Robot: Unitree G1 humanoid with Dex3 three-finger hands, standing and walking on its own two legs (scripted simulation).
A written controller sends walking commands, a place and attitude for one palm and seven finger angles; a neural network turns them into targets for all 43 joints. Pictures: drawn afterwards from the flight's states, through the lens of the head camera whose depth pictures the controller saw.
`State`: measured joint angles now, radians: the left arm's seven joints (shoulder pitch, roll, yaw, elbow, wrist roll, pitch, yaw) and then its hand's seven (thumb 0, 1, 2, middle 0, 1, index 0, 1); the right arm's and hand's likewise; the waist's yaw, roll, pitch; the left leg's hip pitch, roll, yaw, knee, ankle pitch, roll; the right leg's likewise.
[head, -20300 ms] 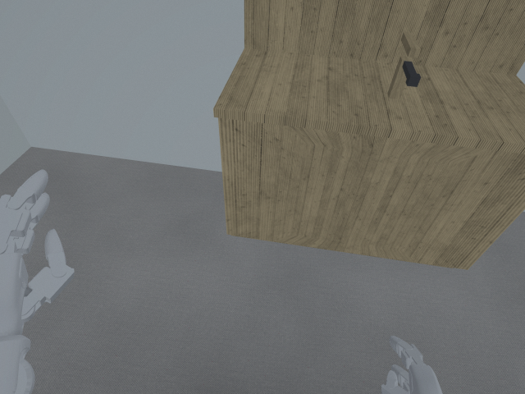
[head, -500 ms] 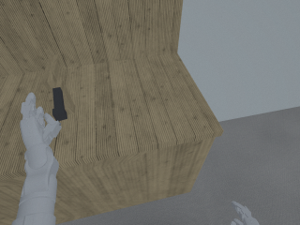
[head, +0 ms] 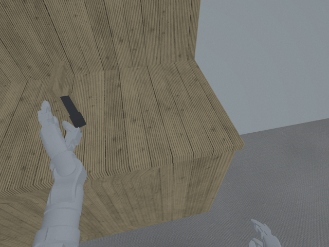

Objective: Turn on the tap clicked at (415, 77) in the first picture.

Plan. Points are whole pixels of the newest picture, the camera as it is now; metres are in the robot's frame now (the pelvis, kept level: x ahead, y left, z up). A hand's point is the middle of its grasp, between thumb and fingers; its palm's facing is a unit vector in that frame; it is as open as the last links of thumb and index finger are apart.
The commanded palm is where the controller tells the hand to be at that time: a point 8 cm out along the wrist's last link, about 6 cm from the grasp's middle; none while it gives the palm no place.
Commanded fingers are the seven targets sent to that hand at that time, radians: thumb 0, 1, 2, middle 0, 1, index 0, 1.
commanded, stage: push the lever round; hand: left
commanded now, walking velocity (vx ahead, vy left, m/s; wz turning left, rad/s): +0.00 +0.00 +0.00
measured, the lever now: (77, 120) +0.39 +0.25 +0.10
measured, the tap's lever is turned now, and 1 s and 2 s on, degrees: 23 51 80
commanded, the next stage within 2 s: lift the hand up off the lever in 1.72 s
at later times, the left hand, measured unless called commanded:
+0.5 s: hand (94, 123) +0.38 +0.21 +0.10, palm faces +0.70 -0.71 -0.06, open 7.7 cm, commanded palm +0.34 +0.22 +0.10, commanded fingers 0.00 0.90 0.90 -0.15 -0.15 -0.15 -0.15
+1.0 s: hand (103, 116) +0.41 +0.19 +0.10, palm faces +0.77 -0.63 -0.07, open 7.7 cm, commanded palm +0.36 +0.20 +0.10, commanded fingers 0.00 0.90 0.90 -0.15 -0.15 -0.15 -0.15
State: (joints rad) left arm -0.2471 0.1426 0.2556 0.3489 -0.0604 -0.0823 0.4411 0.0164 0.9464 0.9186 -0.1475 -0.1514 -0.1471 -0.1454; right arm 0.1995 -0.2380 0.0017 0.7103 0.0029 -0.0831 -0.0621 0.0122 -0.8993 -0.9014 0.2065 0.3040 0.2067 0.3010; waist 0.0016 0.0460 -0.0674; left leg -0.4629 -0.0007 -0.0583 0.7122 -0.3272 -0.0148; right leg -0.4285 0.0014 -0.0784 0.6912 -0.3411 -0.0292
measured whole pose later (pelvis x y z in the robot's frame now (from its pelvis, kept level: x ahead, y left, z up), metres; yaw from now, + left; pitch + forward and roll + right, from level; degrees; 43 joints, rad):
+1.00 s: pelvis +0.00 -0.01 +0.00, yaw +0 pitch +7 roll +0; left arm -0.54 0.03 0.28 0.61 0.07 -0.03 0.81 0.00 0.94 0.92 -0.15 -0.15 -0.14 -0.14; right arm 0.20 -0.21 -0.04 0.76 -0.05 -0.01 -0.01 0.01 -0.90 -0.90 0.21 0.30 0.21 0.30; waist -0.03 0.04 -0.10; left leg -0.52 0.01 -0.07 0.73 -0.33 -0.03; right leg -0.49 0.01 -0.09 0.71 -0.35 -0.05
